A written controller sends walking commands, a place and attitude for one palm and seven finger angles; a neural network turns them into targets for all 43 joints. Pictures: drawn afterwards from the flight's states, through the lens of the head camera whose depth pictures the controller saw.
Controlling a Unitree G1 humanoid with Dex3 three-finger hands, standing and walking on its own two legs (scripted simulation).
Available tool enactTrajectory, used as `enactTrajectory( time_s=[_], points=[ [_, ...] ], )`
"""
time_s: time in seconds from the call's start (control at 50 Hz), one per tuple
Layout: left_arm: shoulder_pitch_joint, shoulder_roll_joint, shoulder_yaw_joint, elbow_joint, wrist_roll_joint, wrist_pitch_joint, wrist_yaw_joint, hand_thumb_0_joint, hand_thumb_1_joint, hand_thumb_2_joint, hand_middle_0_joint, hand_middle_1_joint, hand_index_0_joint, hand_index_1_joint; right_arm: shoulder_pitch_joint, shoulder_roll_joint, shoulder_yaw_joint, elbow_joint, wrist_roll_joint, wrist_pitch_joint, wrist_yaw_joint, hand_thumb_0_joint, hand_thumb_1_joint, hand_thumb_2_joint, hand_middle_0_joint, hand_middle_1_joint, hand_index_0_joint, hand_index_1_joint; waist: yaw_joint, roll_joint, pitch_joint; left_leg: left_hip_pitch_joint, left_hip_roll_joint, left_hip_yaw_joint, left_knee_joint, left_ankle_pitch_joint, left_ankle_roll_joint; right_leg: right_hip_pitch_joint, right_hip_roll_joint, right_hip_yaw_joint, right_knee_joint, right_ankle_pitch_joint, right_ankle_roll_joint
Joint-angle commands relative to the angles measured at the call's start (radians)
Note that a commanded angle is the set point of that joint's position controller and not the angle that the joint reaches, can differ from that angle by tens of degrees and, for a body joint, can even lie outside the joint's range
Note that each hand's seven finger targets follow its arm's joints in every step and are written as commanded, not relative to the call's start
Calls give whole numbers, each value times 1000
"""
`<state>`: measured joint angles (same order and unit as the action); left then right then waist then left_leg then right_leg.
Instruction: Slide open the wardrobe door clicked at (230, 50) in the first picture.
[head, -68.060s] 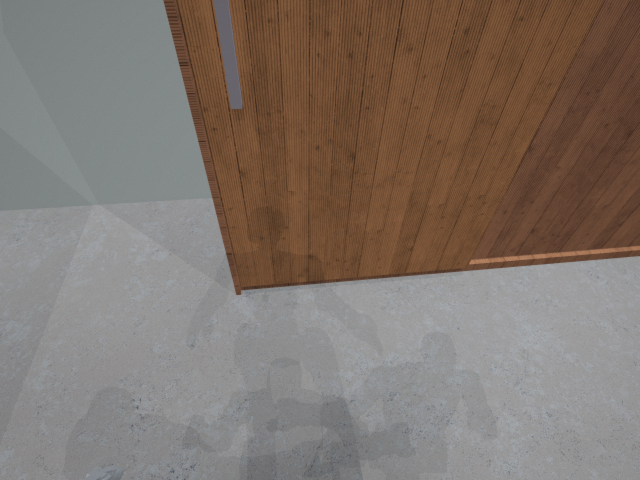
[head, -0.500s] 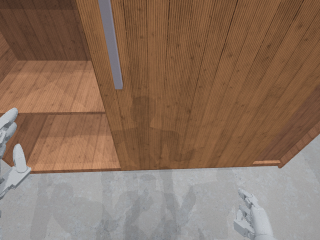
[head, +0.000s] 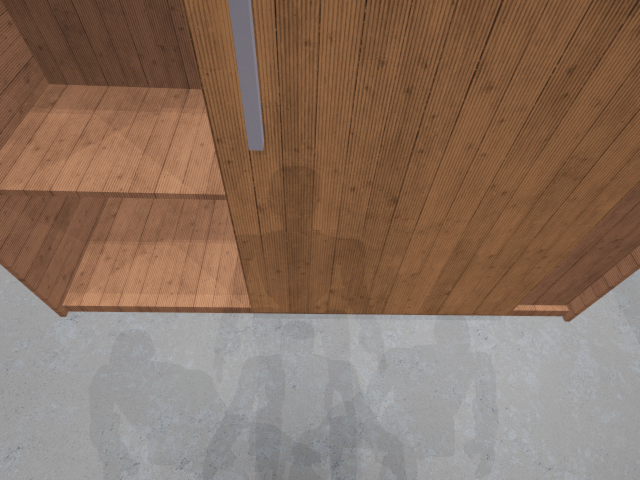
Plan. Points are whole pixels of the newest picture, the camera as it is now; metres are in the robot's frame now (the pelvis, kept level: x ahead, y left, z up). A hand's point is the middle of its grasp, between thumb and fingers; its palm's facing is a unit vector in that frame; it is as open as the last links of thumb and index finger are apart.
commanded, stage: let the arm hang, fingers relaxed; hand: left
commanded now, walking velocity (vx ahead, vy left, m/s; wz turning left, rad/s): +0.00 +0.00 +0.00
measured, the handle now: (247, 40) +0.63 +0.16 +0.20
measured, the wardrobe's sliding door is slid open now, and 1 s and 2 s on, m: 0.63 0.63 0.63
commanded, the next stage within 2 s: look to check the result in 0.58 s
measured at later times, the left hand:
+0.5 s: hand out of the picture +0.12 +0.24 -0.14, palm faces -0.05 -0.94 -0.33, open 7.4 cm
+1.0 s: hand out of the picture +0.09 +0.24 -0.15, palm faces -0.06 -0.94 -0.33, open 7.4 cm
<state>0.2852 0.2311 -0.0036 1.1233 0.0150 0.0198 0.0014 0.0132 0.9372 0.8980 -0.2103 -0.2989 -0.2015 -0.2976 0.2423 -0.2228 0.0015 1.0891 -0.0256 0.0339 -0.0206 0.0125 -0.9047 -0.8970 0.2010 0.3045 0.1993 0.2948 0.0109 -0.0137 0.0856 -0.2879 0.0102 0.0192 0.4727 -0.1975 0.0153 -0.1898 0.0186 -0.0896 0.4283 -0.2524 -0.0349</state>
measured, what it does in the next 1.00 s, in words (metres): stands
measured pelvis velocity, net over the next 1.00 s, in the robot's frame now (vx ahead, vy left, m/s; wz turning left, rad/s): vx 0.03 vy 0.00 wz -0.02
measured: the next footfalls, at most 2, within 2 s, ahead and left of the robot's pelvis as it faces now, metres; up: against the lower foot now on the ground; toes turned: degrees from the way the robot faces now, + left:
none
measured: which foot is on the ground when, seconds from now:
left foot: down 0.00-1.00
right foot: down 0.00-1.00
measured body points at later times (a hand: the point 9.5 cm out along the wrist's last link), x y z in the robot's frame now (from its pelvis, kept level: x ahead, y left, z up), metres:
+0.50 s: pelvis +0.01 +0.00 +0.01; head +0.02 +0.00 +0.46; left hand +0.13 +0.29 -0.12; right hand +0.10 -0.28 -0.13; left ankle +0.03 +0.11 -0.74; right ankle -0.01 -0.10 -0.74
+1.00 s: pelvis +0.03 +0.00 +0.01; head +0.05 -0.01 +0.46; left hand +0.10 +0.29 -0.13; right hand +0.09 -0.29 -0.13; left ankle +0.03 +0.11 -0.74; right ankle -0.01 -0.10 -0.74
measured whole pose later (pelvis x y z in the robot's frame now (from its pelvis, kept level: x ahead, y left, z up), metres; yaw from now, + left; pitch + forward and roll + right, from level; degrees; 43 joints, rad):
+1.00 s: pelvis +0.03 +0.00 +0.01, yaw -1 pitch +0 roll +0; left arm 0.12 0.33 0.00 1.14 0.01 -0.02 0.00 0.01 0.91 0.90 -0.21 -0.30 -0.20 -0.30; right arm 0.10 -0.32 0.01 1.12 -0.02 0.00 -0.01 0.01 -0.90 -0.90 0.20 0.30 0.20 0.29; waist 0.00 0.00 0.05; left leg -0.15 0.00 0.05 0.31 -0.16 0.01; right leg -0.07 0.02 -0.06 0.30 -0.22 -0.03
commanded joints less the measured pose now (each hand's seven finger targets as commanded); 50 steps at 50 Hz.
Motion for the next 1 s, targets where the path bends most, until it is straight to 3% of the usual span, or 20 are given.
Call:
enactTrajectory(
  time_s=[0.0,0.18,0.52,0.58,0.92,0.98],
  points=[
    [-57,166,40,-44,-2,-36,10,0,900,900,-200,-300,-200,-300,-34,-183,-42,-47,4,-37,-15,0,-900,-900,200,300,200,300,-18,42,-86,54,104,-119,-116,-25,30,-9,-127,145,-124,-34,-28],
    [-118,213,43,-32,-1,-47,11,0,900,900,-200,-300,-200,-300,-85,-219,-43,-22,4,-49,-6,0,-900,-900,200,300,200,300,-14,1,-86,93,113,-116,-153,64,30,13,-138,143,-129,43,-17],
    [-219,285,47,-75,0,-64,8,0,900,900,-200,-300,-200,-300,-190,-290,-35,-36,7,-63,4,0,-900,-900,200,300,200,300,-16,14,-157,183,121,-104,-173,237,16,88,-156,151,-151,213,-1],
    [-225,287,46,-73,-2,-62,7,0,900,900,-200,-300,-200,-300,-196,-297,-33,-36,6,-63,2,0,-900,-900,200,300,200,300,-17,40,-158,192,122,-101,-176,246,14,95,-159,154,-156,224,-2],
    [-194,287,44,-47,-5,-61,12,0,900,900,-200,-300,-200,-300,-177,-295,-31,-27,12,-57,-6,0,-900,-900,200,300,200,300,-20,2,-163,237,127,-91,-165,264,13,107,-160,150,-178,282,-3],
    [-199,284,42,-42,-6,-59,11,0,900,900,-200,-300,-200,-300,-179,-293,-30,-22,11,-56,-6,0,-900,-900,200,300,200,300,-21,17,-140,224,126,-91,-174,242,11,98,-159,153,-181,257,-4]
  ],
)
